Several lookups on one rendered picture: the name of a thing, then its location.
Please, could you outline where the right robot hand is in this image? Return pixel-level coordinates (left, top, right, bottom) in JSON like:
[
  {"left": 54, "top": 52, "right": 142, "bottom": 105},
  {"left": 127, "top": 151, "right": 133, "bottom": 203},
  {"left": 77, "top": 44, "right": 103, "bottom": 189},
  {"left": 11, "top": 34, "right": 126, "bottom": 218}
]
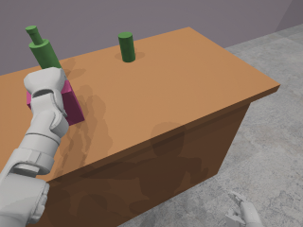
[{"left": 225, "top": 190, "right": 262, "bottom": 227}]

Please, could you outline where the table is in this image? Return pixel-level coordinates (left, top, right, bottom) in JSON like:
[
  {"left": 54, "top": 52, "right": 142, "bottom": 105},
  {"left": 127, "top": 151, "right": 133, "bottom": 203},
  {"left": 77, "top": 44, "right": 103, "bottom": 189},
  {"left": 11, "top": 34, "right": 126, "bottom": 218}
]
[{"left": 0, "top": 26, "right": 281, "bottom": 227}]

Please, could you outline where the left robot forearm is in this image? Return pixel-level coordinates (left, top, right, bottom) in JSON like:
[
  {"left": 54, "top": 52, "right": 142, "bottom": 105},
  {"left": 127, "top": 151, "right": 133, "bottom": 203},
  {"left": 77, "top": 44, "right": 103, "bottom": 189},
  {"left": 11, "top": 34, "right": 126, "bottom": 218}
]
[{"left": 0, "top": 86, "right": 69, "bottom": 186}]

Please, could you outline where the sponge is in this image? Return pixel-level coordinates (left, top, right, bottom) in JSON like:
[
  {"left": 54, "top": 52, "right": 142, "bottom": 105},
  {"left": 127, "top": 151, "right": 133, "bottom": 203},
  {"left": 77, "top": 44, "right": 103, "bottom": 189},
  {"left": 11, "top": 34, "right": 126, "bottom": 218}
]
[{"left": 27, "top": 80, "right": 85, "bottom": 126}]

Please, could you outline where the robot left upper arm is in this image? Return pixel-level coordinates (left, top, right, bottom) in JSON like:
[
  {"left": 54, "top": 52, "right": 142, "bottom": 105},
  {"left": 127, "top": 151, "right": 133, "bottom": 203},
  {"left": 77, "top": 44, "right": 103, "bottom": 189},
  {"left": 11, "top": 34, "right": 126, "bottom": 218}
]
[{"left": 0, "top": 173, "right": 50, "bottom": 227}]

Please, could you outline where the left robot hand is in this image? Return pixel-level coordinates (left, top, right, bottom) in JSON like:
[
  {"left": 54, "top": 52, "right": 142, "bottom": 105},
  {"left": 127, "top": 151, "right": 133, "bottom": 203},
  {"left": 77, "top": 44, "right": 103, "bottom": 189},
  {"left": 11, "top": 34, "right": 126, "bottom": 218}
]
[{"left": 24, "top": 67, "right": 67, "bottom": 117}]

